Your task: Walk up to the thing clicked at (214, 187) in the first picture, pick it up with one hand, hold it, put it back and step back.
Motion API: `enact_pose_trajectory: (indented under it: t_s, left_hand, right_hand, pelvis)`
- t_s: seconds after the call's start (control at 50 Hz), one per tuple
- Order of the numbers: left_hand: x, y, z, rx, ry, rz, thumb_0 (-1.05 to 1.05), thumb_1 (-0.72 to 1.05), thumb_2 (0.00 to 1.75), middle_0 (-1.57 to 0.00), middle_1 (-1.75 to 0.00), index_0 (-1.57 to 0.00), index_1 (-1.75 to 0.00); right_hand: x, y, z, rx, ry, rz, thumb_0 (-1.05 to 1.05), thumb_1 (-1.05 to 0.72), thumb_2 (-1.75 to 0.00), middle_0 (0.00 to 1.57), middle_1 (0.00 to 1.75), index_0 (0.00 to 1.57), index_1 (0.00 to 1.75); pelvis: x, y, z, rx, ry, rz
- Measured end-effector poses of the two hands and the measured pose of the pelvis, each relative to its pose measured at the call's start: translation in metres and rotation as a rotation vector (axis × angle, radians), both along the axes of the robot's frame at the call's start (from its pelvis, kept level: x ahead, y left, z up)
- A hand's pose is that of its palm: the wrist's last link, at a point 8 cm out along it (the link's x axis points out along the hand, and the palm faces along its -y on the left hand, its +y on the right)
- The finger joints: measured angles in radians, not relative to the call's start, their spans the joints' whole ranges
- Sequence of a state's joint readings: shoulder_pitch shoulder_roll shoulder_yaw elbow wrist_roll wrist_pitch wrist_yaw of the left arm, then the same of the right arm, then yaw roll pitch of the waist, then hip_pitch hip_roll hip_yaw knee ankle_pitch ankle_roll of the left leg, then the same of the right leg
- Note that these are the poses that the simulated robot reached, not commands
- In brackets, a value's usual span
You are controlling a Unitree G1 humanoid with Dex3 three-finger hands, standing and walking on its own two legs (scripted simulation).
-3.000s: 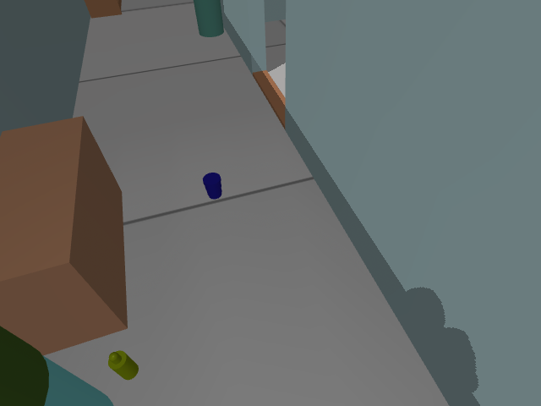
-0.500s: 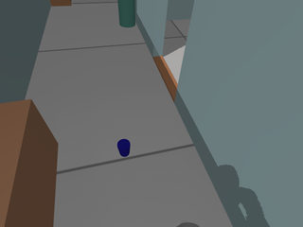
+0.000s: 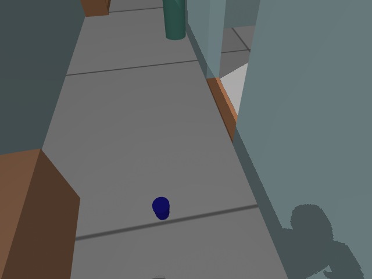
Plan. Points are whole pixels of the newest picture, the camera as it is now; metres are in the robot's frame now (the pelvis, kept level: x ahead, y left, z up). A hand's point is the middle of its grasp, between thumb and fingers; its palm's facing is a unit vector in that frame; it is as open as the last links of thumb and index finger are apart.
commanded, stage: walk up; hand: left
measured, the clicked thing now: (161, 209) +0.60 +0.20 -0.71
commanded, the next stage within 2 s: none
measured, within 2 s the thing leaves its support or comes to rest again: neither
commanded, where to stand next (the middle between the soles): +0.26 -0.01 m, yaw +1 degrees
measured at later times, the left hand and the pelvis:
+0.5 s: hand (106, 246) +0.24 +0.24 -0.14, palm faces -0.05 -0.91 -0.42, open 7.3 cm; pelvis +0.15 -0.03 -0.01, yaw +0 degrees
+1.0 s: hand (111, 241) +0.26 +0.24 -0.16, palm faces -0.01 -0.94 -0.34, open 7.3 cm; pelvis +0.20 -0.02 +0.00, yaw +1 degrees
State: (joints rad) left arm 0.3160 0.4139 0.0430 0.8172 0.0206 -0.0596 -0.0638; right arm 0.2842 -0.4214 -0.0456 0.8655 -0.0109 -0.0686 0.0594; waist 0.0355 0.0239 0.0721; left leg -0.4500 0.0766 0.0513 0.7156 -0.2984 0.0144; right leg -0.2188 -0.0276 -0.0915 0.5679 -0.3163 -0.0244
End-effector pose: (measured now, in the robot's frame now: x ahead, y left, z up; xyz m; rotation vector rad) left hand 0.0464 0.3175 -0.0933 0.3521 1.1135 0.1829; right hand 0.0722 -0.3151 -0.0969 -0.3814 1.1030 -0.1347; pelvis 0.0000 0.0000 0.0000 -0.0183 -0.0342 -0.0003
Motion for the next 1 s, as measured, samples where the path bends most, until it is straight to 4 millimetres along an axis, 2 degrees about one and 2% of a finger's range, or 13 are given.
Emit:
enact_pose_trajectory:
  t_s: [0.06,0.12,0.22,0.3,0.4,0.46,0.5,0.58,0.64,0.7,0.78,0.84,1.0]
  left_hand:
    - [0.011,0.011,-0.016,-0.014,0.032,0.015,0.00,0.90,0.90,-0.21,-0.30,-0.21,-0.30]
    - [0.027,0.014,-0.028,-0.020,0.076,0.019,0.00,0.90,0.90,-0.20,-0.30,-0.21,-0.30]
    - [0.069,0.010,-0.024,-0.033,0.081,-0.009,0.01,0.91,0.90,-0.20,-0.30,-0.21,-0.30]
    - [0.105,0.002,-0.016,-0.036,0.061,-0.029,0.01,0.91,0.90,-0.20,-0.30,-0.21,-0.30]
    - [0.151,-0.013,-0.005,-0.002,0.024,-0.043,0.00,0.91,0.90,-0.20,-0.30,-0.21,-0.30]
    - [0.174,-0.023,-0.006,0.045,-0.017,-0.041,0.00,0.91,0.90,-0.20,-0.30,-0.21,-0.30]
    - [0.184,-0.031,-0.005,0.057,-0.035,-0.036,0.00,0.91,0.90,-0.20,-0.30,-0.21,-0.30]
    - [0.194,-0.043,0.004,0.052,-0.043,-0.023,0.00,0.90,0.90,-0.20,-0.30,-0.21,-0.30]
    - [0.196,-0.044,0.005,0.054,-0.031,-0.021,0.00,0.90,0.90,-0.21,-0.30,-0.21,-0.30]
    - [0.198,-0.039,-0.001,0.054,-0.014,-0.008,0.00,0.90,0.90,-0.21,-0.30,-0.21,-0.30]
    - [0.202,-0.028,-0.019,0.039,0.014,0.020,0.00,0.90,0.90,-0.21,-0.30,-0.21,-0.30]
    - [0.205,-0.027,-0.026,0.014,0.038,0.040,0.00,0.90,0.90,-0.20,-0.30,-0.21,-0.30]
    - [0.205,-0.030,-0.029,-0.026,0.088,0.054,0.00,0.90,0.90,-0.20,-0.30,-0.21,-0.30]
  right_hand:
    - [0.026,0.004,0.003,-0.034,-0.020,0.010,0.01,-0.91,-0.90,0.20,0.30,0.20,0.30]
    - [0.043,0.006,0.007,-0.057,-0.054,-0.006,0.01,-0.90,-0.90,0.20,0.30,0.20,0.30]
    - [0.051,0.004,0.021,-0.070,-0.041,-0.048,0.01,-0.90,-0.90,0.20,0.30,0.20,0.30]
    - [0.055,-0.006,0.023,-0.071,0.000,-0.065,0.01,-0.90,-0.90,0.20,0.30,0.20,0.30]
    - [0.068,-0.028,0.007,-0.053,0.051,-0.088,0.01,-0.90,-0.90,0.20,0.30,0.20,0.30]
    - [0.085,-0.042,-0.014,-0.037,0.071,-0.095,0.01,-0.90,-0.90,0.20,0.30,0.20,0.30]
    - [0.099,-0.045,-0.025,-0.026,0.086,-0.097,0.01,-0.90,-0.90,0.20,0.30,0.20,0.30]
    - [0.129,-0.041,-0.030,0.004,0.086,-0.074,0.01,-0.91,-0.90,0.20,0.30,0.20,0.30]
    - [0.147,-0.036,-0.030,0.017,0.084,-0.056,0.01,-0.91,-0.90,0.20,0.30,0.20,0.30]
    - [0.160,-0.031,-0.029,0.014,0.087,-0.050,0.01,-0.91,-0.90,0.20,0.30,0.20,0.30]
    - [0.172,-0.024,-0.029,-0.014,0.083,-0.060,0.01,-0.91,-0.90,0.20,0.30,0.20,0.30]
    - [0.180,-0.017,-0.024,-0.016,0.080,-0.063,0.01,-0.91,-0.90,0.20,0.30,0.20,0.30]
    - [0.216,0.002,-0.012,0.007,0.059,-0.037,0.01,-0.90,-0.90,0.20,0.30,0.20,0.30]
  pelvis:
    - [0.024,0.008,-0.008,0.004,-0.002,0.009]
    - [0.043,0.014,-0.011,0.021,-0.007,0.003]
    - [0.072,0.011,-0.001,0.025,-0.014,-0.004]
    - [0.094,0.004,0.004,0.027,-0.018,-0.008]
    - [0.123,-0.013,0.000,0.030,-0.016,-0.005]
    - [0.140,-0.029,-0.012,0.030,-0.014,-0.001]
    - [0.147,-0.035,-0.015,0.022,-0.019,0.001]
    - [0.158,-0.037,-0.009,0.021,-0.020,0.007]
    - [0.166,-0.037,-0.006,0.019,-0.012,0.010]
    - [0.173,-0.034,-0.007,0.016,-0.008,0.010]
    - [0.180,-0.026,-0.015,0.026,-0.014,0.015]
    - [0.184,-0.021,-0.013,0.017,-0.016,0.014]
    - [0.196,-0.015,-0.002,0.004,-0.010,0.021]
